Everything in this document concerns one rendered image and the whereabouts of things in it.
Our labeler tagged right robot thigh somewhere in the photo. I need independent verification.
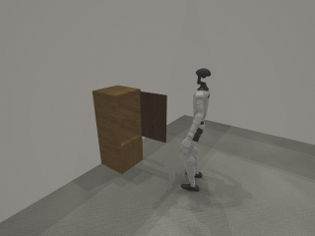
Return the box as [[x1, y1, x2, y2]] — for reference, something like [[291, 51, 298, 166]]
[[191, 141, 198, 155]]

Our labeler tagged humanoid robot head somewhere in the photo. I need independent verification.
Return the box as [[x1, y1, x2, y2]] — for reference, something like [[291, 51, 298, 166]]
[[196, 68, 211, 91]]

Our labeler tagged left robot hand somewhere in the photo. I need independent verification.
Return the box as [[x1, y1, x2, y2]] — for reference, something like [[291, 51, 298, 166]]
[[178, 138, 192, 155]]

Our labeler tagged cupboard door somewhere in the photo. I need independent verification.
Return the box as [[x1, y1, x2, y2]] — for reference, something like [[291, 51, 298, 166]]
[[140, 91, 167, 143]]

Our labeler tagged left robot upper arm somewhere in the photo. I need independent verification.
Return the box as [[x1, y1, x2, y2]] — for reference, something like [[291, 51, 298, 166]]
[[195, 91, 205, 120]]

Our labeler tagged left robot forearm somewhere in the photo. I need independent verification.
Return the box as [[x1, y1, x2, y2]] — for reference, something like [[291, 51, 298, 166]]
[[186, 113, 202, 141]]

